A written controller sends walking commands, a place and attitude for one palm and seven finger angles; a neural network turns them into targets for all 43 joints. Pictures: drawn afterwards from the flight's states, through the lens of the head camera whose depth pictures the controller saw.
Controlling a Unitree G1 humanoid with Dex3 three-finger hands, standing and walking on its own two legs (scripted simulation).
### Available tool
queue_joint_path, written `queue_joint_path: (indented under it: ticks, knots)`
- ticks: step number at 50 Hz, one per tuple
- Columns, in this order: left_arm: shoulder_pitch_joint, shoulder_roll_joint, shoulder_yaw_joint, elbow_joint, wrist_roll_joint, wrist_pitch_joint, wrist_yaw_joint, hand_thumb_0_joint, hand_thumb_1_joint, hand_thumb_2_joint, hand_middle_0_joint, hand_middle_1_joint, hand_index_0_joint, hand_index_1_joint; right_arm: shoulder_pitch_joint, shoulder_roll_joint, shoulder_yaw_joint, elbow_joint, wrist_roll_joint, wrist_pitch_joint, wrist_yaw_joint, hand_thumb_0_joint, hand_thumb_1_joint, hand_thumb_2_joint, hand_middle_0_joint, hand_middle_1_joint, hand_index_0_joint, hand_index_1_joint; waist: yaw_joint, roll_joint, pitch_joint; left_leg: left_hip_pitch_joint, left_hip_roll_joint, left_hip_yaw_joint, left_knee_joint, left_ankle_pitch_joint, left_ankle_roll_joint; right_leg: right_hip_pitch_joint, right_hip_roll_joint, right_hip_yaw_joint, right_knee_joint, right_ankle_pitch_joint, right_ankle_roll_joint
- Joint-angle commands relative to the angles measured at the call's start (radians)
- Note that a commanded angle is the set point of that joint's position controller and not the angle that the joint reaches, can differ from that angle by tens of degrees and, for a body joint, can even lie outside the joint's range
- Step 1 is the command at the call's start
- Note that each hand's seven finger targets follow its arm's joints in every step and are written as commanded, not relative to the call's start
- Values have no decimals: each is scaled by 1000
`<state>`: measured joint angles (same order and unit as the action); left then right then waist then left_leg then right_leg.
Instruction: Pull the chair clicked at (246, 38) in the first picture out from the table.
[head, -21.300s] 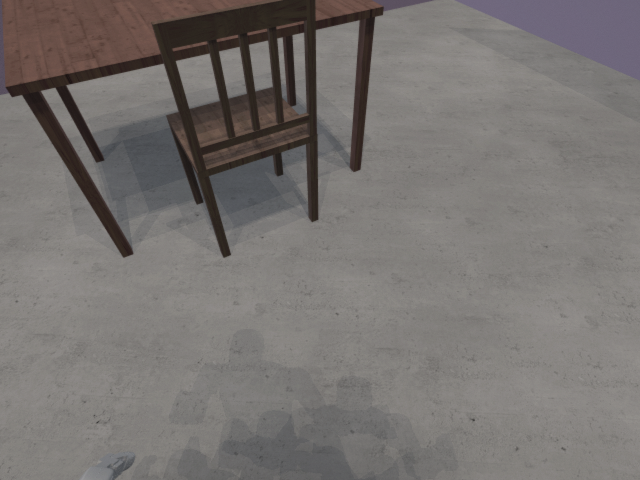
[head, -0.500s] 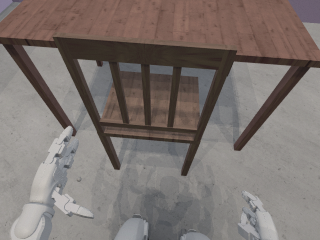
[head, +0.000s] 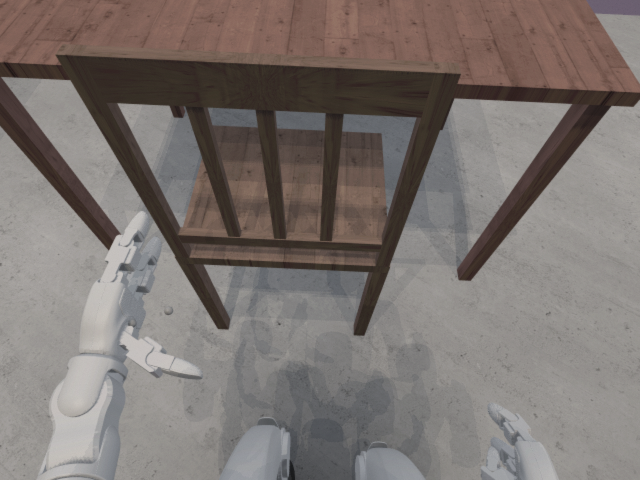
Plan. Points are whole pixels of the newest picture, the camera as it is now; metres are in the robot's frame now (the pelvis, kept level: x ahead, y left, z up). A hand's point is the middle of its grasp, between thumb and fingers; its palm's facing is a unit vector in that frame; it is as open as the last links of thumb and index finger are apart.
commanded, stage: aim the fingers beside a spindle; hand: left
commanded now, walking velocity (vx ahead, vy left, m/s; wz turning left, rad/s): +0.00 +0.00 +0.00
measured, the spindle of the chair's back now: (274, 184) +0.53 +0.09 -0.01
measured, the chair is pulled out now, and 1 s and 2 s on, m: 0.00 0.00 0.00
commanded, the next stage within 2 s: none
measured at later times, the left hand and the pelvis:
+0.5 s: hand (194, 278) +0.36 +0.17 +0.01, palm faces -0.02 -1.00 -0.04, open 16.9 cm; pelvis -0.01 +0.01 -0.02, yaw +0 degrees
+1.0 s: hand (211, 265) +0.39 +0.16 -0.01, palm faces -0.01 -1.00 -0.04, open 16.9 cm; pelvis -0.01 +0.01 -0.02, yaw -1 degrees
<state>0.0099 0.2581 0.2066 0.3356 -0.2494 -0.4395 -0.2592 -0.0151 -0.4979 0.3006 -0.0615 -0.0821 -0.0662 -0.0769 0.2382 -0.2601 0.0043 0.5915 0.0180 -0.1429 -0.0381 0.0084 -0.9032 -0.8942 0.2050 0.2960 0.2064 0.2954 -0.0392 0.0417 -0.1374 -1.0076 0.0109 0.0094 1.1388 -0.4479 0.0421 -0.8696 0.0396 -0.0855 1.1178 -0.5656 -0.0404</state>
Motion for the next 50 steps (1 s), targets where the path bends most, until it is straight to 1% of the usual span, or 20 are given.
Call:
queue_joint_path:
  ticks: [1, 4, 5, 13, 15, 18, 19, 21, 25, 29, 31, 32, 35, 38, 41, 44, 45, 47, 49, 50]
  knots:
    - [-186, 150, 54, -175, -9, -77, 9, 0, -500, 300, -60, -80, -60, -80, 3, -139, -59, -122, 3, -44, -6, 0, -900, -900, 200, 300, 200, 300, -10, 14, -327, 338, 9, -67, -111, 258, -7, 49, -18, 65, -155, 304, 17]
    - [-217, 119, 19, -178, -4, -77, 15, 0, -500, 300, -60, -80, -60, -80, 4, -139, -59, -123, 2, -39, -2, 0, -900, -900, 200, 300, 200, 300, -12, 29, -348, 358, 10, -76, -113, 254, -10, 26, -19, 56, -147, 281, 15]
    - [-223, 128, 24, -157, 1, -74, 21, 0, -500, 300, -60, -80, -60, -80, 9, -141, -60, -119, 2, -36, -1, 0, -900, -900, 200, 300, 200, 300, -17, 3, -336, 347, 12, -77, -109, 249, -8, 22, -16, 57, -148, 278, 15]
    - [-367, 141, 39, -82, 36, -91, 76, 0, -500, 300, -60, -80, -60, -80, 12, -143, -59, -107, -6, -6, 5, 0, -900, -900, 200, 300, 200, 300, -23, 0, -334, 307, 11, -80, -88, 188, -12, -36, -16, 58, -124, 218, 14]
    - [-405, 175, 66, -55, 42, -99, 85, 0, -500, 300, -60, -80, -60, -80, 18, -146, -57, -100, -9, 3, 5, 0, -900, -900, 200, 300, 200, 300, -21, 11, -338, 301, 10, -80, -80, 190, -12, -40, -12, 61, -119, 219, 11]
    - [-434, 155, 47, -43, 47, -107, 84, 0, -500, 300, -60, -80, -60, -80, 16, -145, -56, -104, -10, 10, 9, 0, -900, -900, 200, 300, 200, 300, -14, 49, -377, 327, 10, -84, -79, 204, -19, -48, -14, 59, -106, 221, 6]
    - [-449, 119, 11, -42, 46, -105, 81, 0, -500, 300, -60, -80, -60, -80, 16, -142, -55, -106, -10, 12, 11, 0, -900, -900, 200, 300, 200, 300, -26, 37, -385, 338, 10, -85, -76, 210, -17, -52, -15, 55, -108, 228, 9]
    - [-473, 129, 14, -2, 48, -96, 78, 0, -500, 300, -60, -80, -60, -80, 25, -148, -57, -96, -7, 17, 11, 0, -900, -900, 200, 300, 200, 300, -34, 25, -380, 328, 14, -87, -67, 216, -17, -63, -14, 57, -106, 238, 9]
    - [-575, 80, -44, 53, 66, -91, 88, 0, -500, 300, -60, -80, -60, -80, 40, -153, -59, -82, -8, 27, 15, 0, -900, -900, 200, 300, 200, 300, -60, 30, -355, 331, 20, -110, -59, 173, -19, -149, -14, 44, -93, 175, 7]
    - [-621, 128, 14, 109, 81, -101, 123, 0, -500, 300, -60, -80, -60, -80, 53, -157, -62, -75, -14, 43, 19, 0, -900, -900, 200, 300, 200, 300, -45, -6, -392, 295, 14, -102, -41, 185, -17, -128, -15, 51, -79, 193, 6]
    - [-652, 160, 44, 84, 90, -118, 146, 0, -500, 300, -60, -80, -60, -80, 61, -156, -64, -74, -19, 51, 23, 0, -900, -900, 200, 300, 200, 300, -31, 31, -449, 328, 14, -105, -33, 234, -22, -124, -15, 50, -58, 228, 4]
    - [-652, 145, 32, 88, 95, -122, 153, 0, -500, 300, -60, -80, -60, -80, 62, -152, -61, -76, -21, 56, 28, 0, -900, -900, 200, 300, 200, 300, -31, 45, -461, 337, 13, -105, -34, 245, -25, -122, -15, 49, -54, 234, 4]
    - [-660, 158, 49, 84, 103, -135, 173, 0, -500, 300, -60, -80, -60, -80, 71, -150, -64, -74, -24, 69, 36, 0, -900, -900, 200, 300, 200, 300, -32, 44, -488, 353, 16, -105, -20, 297, -25, -117, -9, 47, -42, 279, 3]
    - [-678, 165, 56, 174, 111, -124, 174, 0, -500, 300, -60, -80, -60, -80, 79, -150, -61, -62, -23, 88, 40, 0, -900, -900, 200, 300, 200, 300, -48, -6, -439, 261, 12, -91, -8, 243, -19, -105, -8, 57, -45, 268, 8]
    - [-601, 160, 61, 184, 101, -115, 150, 0, -500, 300, -60, -80, -60, -80, 80, -152, -63, -80, -19, 99, 45, 0, -900, -900, 200, 300, 200, 300, -26, 10, -453, 266, 8, -81, -19, 252, -19, -75, -8, 63, -52, 285, 5]
    - [-593, 149, 45, 133, 83, -112, 130, 0, -500, 300, -60, -80, -60, -80, 78, -150, -64, -91, -12, 108, 47, 0, -900, -900, 200, 300, 200, 300, -29, 6, -466, 276, 10, -77, -25, 268, -17, -51, -7, 65, -61, 311, 5]
    - [-612, 113, 9, 125, 79, -116, 122, 0, -500, 300, -60, -80, -60, -80, 79, -145, -64, -94, -9, 105, 47, 0, -900, -900, 200, 300, 200, 300, -42, 19, -457, 292, 11, -83, -25, 269, -16, -74, -5, 61, -59, 300, 5]
    - [-653, 131, 23, 113, 73, -122, 121, 0, -500, 300, -60, -80, -60, -80, 81, -148, -67, -78, -9, 105, 43, 0, -900, -900, 200, 300, 200, 300, -54, -7, -436, 273, 12, -84, -18, 235, -12, -82, -5, 66, -69, 274, 10]
    - [-676, 139, 23, 95, 80, -137, 127, 0, -500, 300, -60, -80, -60, -80, 84, -148, -67, -72, -11, 102, 39, 0, -900, -900, 200, 300, 200, 300, -53, 14, -446, 282, 12, -86, -16, 230, -12, -94, -5, 69, -66, 262, 9]
    - [-721, 117, -7, 70, 83, -148, 129, 0, -500, 300, -60, -80, -60, -80, 85, -145, -66, -73, -10, 96, 37, 0, -900, -900, 200, 300, 200, 300, -68, 33, -445, 307, 14, -93, -15, 235, -12, -122, -5, 64, -60, 253, 7]
